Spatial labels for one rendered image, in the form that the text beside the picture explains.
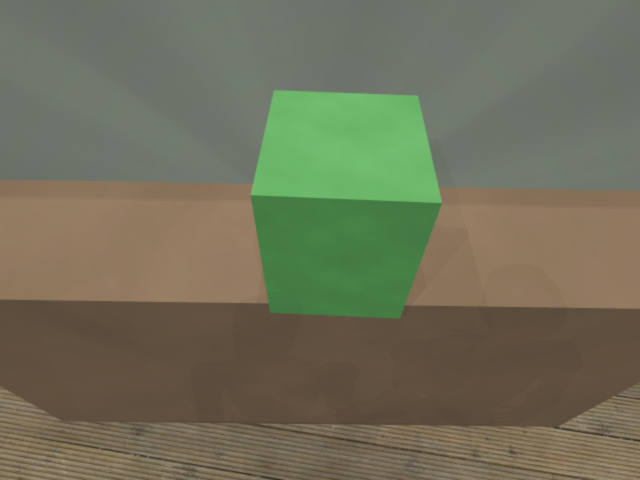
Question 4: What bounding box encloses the pedestal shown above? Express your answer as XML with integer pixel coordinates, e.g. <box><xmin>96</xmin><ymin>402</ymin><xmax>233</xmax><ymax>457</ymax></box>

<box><xmin>0</xmin><ymin>179</ymin><xmax>640</xmax><ymax>427</ymax></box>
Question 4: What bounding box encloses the carton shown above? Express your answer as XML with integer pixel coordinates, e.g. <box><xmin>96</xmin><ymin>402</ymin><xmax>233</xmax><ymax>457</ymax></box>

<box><xmin>251</xmin><ymin>90</ymin><xmax>442</xmax><ymax>319</ymax></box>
